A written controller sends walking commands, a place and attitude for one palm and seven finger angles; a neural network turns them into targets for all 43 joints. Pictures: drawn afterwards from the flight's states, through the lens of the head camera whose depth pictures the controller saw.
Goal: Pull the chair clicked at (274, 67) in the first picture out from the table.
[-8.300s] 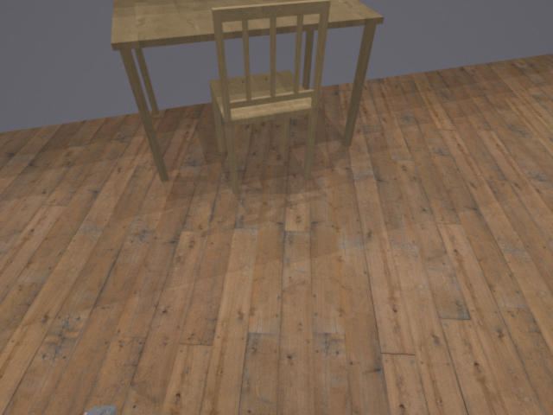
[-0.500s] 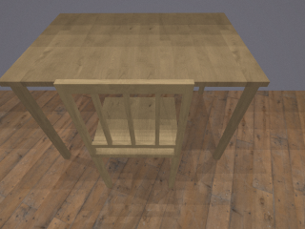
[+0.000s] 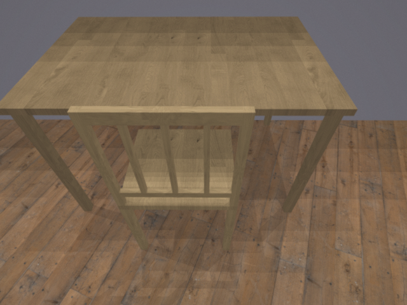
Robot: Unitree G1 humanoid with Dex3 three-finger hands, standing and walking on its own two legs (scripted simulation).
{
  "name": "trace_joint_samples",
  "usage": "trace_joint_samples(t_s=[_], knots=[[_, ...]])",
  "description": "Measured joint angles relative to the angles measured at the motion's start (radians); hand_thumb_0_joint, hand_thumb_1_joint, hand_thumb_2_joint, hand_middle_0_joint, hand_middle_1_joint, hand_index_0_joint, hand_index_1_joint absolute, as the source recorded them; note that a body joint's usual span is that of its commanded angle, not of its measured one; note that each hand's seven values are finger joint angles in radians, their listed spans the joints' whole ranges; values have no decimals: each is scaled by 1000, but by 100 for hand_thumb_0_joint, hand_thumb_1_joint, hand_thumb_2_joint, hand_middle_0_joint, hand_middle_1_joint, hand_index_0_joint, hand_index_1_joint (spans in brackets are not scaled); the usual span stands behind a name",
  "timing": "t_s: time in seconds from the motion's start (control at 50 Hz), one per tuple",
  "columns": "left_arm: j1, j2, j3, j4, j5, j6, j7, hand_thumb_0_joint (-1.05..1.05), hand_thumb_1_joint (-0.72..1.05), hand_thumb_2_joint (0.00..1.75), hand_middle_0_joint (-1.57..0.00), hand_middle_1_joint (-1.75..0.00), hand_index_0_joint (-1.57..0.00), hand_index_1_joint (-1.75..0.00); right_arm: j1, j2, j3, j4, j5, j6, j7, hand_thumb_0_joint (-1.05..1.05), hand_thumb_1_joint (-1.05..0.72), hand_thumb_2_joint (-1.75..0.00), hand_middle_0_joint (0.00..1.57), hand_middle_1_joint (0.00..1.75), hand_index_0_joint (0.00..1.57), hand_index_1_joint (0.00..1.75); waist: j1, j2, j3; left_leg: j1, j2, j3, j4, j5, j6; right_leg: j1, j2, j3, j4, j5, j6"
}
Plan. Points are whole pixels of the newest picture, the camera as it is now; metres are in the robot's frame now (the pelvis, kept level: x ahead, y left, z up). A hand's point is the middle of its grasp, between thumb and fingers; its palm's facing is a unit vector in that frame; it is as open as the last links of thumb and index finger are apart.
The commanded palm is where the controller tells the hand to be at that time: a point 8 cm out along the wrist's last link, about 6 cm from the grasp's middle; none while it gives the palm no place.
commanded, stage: look again from close up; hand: left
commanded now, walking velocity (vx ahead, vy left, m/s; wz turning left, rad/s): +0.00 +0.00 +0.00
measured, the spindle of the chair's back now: (170, 162) +0.51 +0.13 -0.09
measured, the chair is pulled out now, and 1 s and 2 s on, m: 0.00 0.00 0.00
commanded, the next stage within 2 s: shuffle to correct the standing spot in 0.14 s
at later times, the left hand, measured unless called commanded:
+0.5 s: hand out of the picture -0.01 +0.16 -0.18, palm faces +0.08 -0.98 -0.17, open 7.4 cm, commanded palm none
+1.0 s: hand out of the picture +0.07 +0.19 -0.18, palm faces +0.07 -0.97 -0.22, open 7.3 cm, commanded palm none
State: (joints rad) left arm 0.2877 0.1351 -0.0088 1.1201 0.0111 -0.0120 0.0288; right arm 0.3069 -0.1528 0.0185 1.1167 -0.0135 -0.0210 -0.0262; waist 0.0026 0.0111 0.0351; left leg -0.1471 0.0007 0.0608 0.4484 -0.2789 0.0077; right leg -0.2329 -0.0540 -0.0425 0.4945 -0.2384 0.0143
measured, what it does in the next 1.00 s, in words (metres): steps on the spot: left foot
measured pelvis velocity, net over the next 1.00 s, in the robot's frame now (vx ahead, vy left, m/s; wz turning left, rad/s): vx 0.07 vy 0.02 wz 0.00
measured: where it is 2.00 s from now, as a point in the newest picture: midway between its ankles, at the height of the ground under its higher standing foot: outside the picture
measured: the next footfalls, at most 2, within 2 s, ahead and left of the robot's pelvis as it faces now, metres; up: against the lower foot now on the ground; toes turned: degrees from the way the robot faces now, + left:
left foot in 0.84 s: +0.10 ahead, +0.13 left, +0.00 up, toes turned +4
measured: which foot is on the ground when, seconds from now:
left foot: down 0.00-0.72, up 0.74-0.82, down 0.84-1.00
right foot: down 0.00-1.00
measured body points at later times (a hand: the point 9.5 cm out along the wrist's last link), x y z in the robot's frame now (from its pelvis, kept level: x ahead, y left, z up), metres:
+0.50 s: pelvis +0.02 +0.00 -0.01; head +0.03 +0.00 +0.44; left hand -0.01 +0.21 -0.17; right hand +0.00 -0.22 -0.17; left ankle -0.02 +0.11 -0.74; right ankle +0.02 -0.13 -0.74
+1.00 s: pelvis +0.07 +0.02 -0.01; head +0.08 +0.01 +0.44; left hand +0.07 +0.24 -0.17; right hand +0.09 -0.21 -0.17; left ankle +0.06 +0.13 -0.74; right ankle +0.03 -0.10 -0.74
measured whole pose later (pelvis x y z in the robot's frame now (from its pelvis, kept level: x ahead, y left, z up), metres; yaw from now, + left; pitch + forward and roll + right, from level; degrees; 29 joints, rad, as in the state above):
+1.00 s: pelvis +0.07 +0.02 -0.01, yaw +0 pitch -2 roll +2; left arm 0.26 0.14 0.02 1.09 0.02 0.02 0.05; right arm 0.25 -0.15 -0.01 1.10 -0.02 -0.02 -0.05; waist 0.02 -0.02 0.06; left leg -0.19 -0.02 0.09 0.52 -0.29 0.02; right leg -0.19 -0.07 -0.05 0.60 -0.36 0.00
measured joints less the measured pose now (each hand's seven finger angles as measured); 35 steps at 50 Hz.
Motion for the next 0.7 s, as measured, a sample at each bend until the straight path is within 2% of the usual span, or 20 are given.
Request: trace_joint_samples(t_s=[0.3,0.46,0.54,0.6,0.66,0.7], knots=[[17,-21,-3,17,3,-5,-1,1,91,90,-20,-29,-20,-30,-24,9,0,15,0,0,-4,0,-92,-90,20,30,20,30,9,-2,0,11,12,-7,-15,5,-11,15,12,-9,-19,4,-11],[50,-14,20,-4,11,1,-9,1,90,90,-20,-29,-20,-30,22,9,-9,11,-12,18,10,0,-92,-90,20,30,20,30,13,0,-20,-21,18,-15,70,-60,-2,-4,14,-16,41,-52,-15],[67,-5,32,-6,11,3,-10,1,90,90,-20,-29,-20,-30,48,14,-10,11,-12,4,8,0,-92,-90,20,30,20,30,14,-20,-21,-17,6,-10,82,-85,1,-8,2,-9,69,-83,-9],[66,0,35,-3,14,4,-11,1,90,90,-20,-29,-20,-30,69,18,-7,10,-12,-18,2,0,-91,-90,20,30,20,30,12,-28,-17,-2,-5,1,84,-105,11,-18,-9,-5,117,-115,-35],[52,1,35,-5,13,0,-11,1,90,90,-20,-29,-20,-30,85,23,-3,12,-12,-28,-8,0,-91,-90,20,30,20,30,7,-21,-6,21,-8,12,86,-125,15,-20,-3,-29,141,-161,-58],[31,-5,38,-9,10,-14,-9,1,90,90,-20,-29,-20,-30,91,21,-1,17,-8,-25,-11,0,-91,-90,20,30,20,30,2,2,4,16,-2,3,125,-143,15,-3,3,-40,131,-131,-45]])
